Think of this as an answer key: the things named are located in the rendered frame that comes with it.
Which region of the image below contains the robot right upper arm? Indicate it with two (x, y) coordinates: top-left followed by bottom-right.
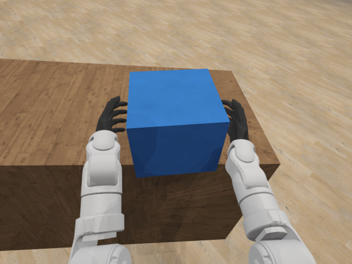
(249, 239), (315, 264)

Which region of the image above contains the right robot hand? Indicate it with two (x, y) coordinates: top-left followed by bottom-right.
(221, 99), (249, 143)

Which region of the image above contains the robot left upper arm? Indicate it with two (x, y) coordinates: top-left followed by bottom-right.
(70, 244), (131, 264)

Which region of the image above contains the carton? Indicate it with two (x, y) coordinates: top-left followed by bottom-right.
(126, 69), (230, 178)

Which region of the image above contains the left robot forearm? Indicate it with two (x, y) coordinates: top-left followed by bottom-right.
(68, 130), (124, 264)

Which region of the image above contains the right robot forearm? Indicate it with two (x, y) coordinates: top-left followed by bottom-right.
(225, 139), (316, 264)

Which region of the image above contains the pedestal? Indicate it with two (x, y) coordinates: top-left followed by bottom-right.
(0, 59), (280, 251)

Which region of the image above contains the left robot hand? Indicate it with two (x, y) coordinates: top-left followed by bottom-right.
(96, 96), (128, 133)

